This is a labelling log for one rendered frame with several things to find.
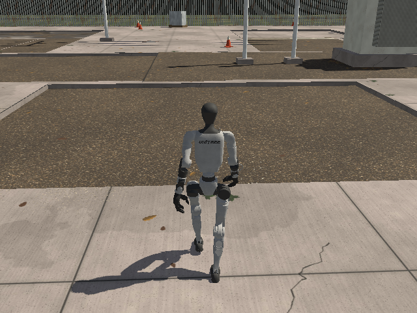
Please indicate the left robot thigh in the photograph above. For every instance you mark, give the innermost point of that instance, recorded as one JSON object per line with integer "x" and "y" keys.
{"x": 192, "y": 189}

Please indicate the robot right hand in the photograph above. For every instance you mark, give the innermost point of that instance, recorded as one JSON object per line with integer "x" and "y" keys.
{"x": 228, "y": 178}

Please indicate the right robot upper arm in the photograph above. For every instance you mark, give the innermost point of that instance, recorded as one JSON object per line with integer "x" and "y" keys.
{"x": 231, "y": 147}

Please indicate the left robot forearm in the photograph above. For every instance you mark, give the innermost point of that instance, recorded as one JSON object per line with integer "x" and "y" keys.
{"x": 181, "y": 179}

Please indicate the right robot forearm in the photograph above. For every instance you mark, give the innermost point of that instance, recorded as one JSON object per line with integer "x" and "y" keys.
{"x": 234, "y": 170}

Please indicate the robot left hand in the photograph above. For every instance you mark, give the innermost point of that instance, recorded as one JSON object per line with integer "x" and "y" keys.
{"x": 176, "y": 201}

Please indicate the robot head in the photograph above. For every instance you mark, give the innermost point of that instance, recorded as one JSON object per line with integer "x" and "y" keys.
{"x": 209, "y": 112}

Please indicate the left robot upper arm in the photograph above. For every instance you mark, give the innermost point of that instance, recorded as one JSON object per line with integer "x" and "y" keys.
{"x": 187, "y": 148}

